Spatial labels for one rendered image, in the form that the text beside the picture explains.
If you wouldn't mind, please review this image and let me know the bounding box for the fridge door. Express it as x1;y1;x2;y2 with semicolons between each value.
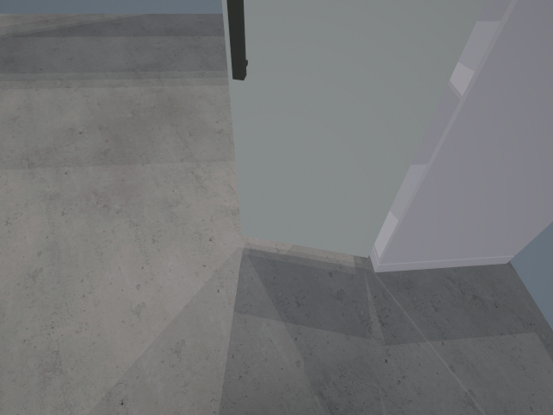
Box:
222;0;486;258

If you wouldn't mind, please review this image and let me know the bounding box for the handle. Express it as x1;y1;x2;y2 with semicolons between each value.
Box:
227;0;248;80

